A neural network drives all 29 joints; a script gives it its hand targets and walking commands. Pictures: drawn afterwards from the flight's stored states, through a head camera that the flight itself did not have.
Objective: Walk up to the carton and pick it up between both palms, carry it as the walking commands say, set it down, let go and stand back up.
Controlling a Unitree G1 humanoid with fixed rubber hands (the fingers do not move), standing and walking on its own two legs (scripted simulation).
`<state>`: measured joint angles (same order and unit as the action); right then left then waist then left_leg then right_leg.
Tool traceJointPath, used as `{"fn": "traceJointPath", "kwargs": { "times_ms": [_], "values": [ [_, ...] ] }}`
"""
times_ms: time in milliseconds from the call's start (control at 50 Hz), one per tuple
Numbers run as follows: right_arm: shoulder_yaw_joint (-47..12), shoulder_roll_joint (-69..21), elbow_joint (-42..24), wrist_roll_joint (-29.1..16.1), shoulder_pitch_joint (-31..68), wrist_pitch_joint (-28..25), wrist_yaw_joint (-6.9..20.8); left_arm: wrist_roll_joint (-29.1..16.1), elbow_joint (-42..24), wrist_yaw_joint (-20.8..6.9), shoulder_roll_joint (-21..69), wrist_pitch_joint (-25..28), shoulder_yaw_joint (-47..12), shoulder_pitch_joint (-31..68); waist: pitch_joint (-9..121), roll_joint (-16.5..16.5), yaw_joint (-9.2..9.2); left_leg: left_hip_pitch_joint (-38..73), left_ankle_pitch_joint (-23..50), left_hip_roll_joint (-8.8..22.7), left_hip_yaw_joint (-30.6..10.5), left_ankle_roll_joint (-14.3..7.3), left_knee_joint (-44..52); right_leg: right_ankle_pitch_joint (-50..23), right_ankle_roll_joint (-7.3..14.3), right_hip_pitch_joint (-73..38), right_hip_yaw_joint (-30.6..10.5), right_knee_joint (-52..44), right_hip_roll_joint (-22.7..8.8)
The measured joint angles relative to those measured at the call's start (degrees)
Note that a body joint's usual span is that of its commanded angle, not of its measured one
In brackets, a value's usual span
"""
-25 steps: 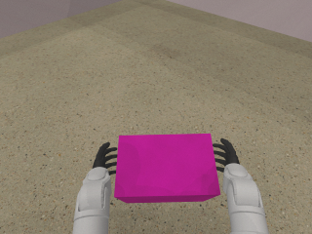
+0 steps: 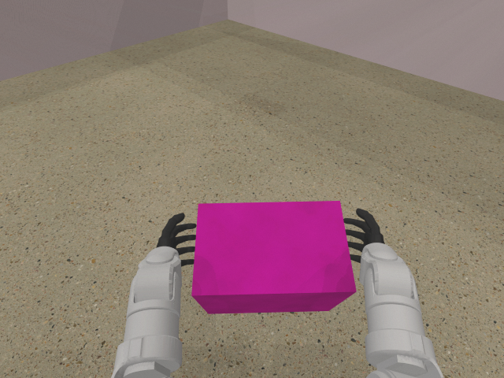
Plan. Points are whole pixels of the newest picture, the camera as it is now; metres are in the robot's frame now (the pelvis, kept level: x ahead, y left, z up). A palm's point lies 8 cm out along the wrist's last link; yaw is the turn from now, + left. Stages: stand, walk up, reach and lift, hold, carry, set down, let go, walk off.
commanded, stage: hold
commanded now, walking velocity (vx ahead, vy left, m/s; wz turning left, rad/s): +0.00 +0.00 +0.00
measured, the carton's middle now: (269, 261) +0.35 -0.01 -0.04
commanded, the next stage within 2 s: set down in 0.18 s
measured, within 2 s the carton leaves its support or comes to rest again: neither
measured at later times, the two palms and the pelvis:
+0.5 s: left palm (171, 262) +0.31 +0.17 +0.00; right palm (360, 254) +0.33 -0.17 +0.01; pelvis +0.03 -0.01 +0.00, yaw +0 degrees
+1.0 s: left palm (173, 278) +0.33 +0.18 -0.09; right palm (339, 265) +0.36 -0.16 -0.07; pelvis +0.02 -0.01 -0.03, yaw +1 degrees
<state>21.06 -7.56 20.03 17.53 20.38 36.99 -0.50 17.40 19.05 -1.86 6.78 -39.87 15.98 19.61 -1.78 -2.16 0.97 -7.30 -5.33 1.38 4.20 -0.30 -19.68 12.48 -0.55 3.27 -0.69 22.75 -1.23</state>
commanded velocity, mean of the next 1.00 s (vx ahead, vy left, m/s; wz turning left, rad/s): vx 0.00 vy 0.00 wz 0.00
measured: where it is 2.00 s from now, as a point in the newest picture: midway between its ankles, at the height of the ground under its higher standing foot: outside the picture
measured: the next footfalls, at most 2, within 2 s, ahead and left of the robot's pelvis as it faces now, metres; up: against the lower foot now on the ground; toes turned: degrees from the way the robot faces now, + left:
none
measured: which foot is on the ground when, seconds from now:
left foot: down 0.00-1.00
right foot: down 0.00-1.00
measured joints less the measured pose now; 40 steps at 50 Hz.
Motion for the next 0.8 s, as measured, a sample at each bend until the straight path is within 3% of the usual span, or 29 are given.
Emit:
{"fn": "traceJointPath", "kwargs": {
  "times_ms": [200, 320, 400, 600, 800],
  "values": [
    [0.17, -0.12, 3.21, 0.43, 2.14, -0.95, -0.44, 0.64, 1.44, -0.57, -0.77, 0.16, 1.02, 0.71, 0.80, 0.29, 0.86, -0.40, 0.34, -0.01, -0.29, 0.16, 0.72, -0.19, -0.06, 0.56, -0.22, -0.39, 0.26],
    [1.12, -1.29, 6.33, 3.48, 2.76, -2.34, 3.10, 2.04, 3.16, -1.27, -1.41, 0.46, 3.92, 0.72, 1.20, -0.38, 0.31, -0.58, -0.42, -0.69, -1.89, 0.41, 0.43, 0.88, 0.50, 0.65, -0.23, 0.08, 0.40],
    [0.93, -1.50, 4.95, 4.62, 1.08, -3.61, 5.11, 1.92, 3.07, -1.70, -1.18, 2.24, 4.04, -0.61, 0.72, 0.03, -0.19, -1.16, -1.02, -0.76, -2.20, 0.51, 0.14, 1.27, 0.43, 0.86, 0.03, -0.15, 0.36],
    [-0.12, -1.86, 1.73, 2.43, -2.71, -9.23, 3.47, 1.77, 1.04, -0.93, 0.87, 9.05, 3.46, -4.17, 0.67, 0.12, 0.02, -10.63, -3.21, -0.14, -1.69, 0.66, -4.19, 3.14, 0.49, 10.53, -0.62, 4.04, 0.90],
    [0.27, -1.96, 3.41, 0.05, -2.19, -15.49, 2.12, -0.12, 1.57, -0.49, -0.01, 14.27, 3.24, -3.96, 3.19, -0.07, 0.39, -23.07, -4.57, 0.50, -2.93, 1.05, -9.50, 4.40, 0.90, 22.21, 0.34, 8.49, 1.62]
  ]
}}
